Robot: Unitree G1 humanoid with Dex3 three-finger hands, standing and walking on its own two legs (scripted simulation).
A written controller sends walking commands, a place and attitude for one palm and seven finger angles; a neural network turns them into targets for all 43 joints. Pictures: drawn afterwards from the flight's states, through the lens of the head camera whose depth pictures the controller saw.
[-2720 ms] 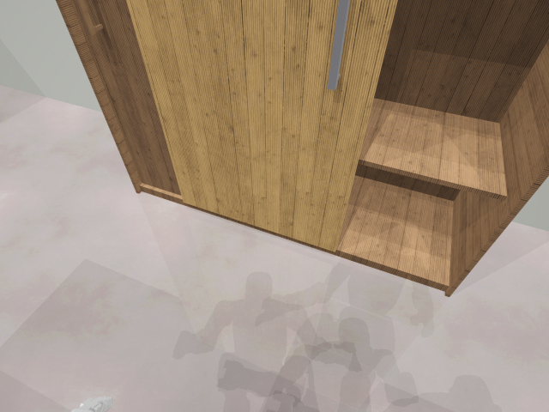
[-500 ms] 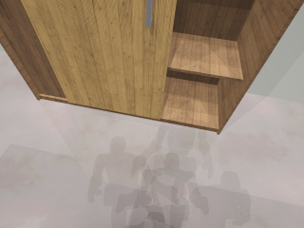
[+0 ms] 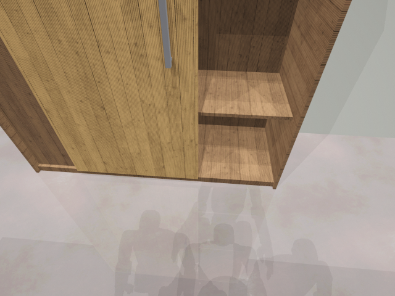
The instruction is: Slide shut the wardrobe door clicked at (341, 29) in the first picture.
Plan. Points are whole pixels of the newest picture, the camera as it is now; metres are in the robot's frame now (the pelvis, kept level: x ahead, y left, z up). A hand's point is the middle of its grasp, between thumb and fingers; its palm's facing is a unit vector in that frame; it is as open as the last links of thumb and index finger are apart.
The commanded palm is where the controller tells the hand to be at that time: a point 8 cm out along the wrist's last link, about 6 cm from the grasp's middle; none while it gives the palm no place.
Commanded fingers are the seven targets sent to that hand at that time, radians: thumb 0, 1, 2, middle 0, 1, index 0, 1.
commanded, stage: take the last steps up to it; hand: left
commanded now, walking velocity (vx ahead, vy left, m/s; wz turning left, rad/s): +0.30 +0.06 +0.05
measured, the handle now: (165, 23) +0.91 +0.17 +0.19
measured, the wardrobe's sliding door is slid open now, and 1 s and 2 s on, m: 0.47 0.47 0.47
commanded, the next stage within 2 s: come to a stop and stand still in 0.92 s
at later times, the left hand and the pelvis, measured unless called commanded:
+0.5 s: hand (86, 291) +0.17 +0.29 -0.18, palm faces +0.06 -0.98 -0.17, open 7.4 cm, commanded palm none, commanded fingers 0.00 0.90 0.90 -0.20 -0.30 -0.20 -0.30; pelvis +0.16 +0.10 +0.00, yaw -1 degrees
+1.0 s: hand (143, 193) +0.45 +0.21 -0.17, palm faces +0.02 -0.99 -0.15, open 7.2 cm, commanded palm none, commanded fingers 0.00 0.90 0.90 -0.20 -0.30 -0.20 -0.30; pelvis +0.35 +0.05 -0.01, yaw -1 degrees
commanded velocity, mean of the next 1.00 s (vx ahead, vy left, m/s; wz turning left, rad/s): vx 0.26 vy -0.01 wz -0.03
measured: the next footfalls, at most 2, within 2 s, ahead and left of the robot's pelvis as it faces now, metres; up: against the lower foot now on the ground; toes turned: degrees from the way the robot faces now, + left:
left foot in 0.28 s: +0.24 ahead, +0.18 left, +0.00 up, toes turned +9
right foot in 0.90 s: +0.44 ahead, -0.05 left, +0.00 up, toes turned -11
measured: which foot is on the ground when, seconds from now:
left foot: up 0.00-0.26, down 0.28-0.92, up 0.94-1.00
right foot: down 0.00-0.28, up 0.30-0.88, down 0.90-1.00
